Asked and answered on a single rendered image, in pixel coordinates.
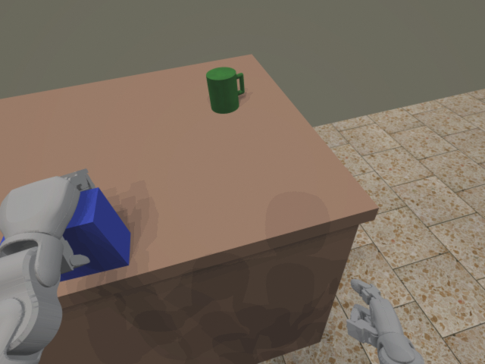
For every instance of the sponge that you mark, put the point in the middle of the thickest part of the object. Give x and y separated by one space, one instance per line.
96 231

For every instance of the robot right hand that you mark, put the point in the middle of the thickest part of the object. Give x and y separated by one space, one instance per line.
367 325

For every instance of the robot left forearm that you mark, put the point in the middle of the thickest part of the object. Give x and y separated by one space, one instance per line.
30 312

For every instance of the robot left hand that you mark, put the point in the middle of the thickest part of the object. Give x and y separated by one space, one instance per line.
46 206

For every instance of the robot right forearm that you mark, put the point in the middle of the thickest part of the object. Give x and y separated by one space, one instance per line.
394 348

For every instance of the table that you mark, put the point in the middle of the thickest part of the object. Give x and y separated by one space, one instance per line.
240 224

